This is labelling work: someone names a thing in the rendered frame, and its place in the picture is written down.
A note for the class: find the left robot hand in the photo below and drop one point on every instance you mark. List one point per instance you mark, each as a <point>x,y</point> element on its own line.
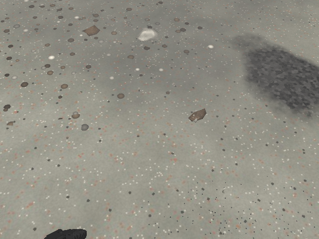
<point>67,234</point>

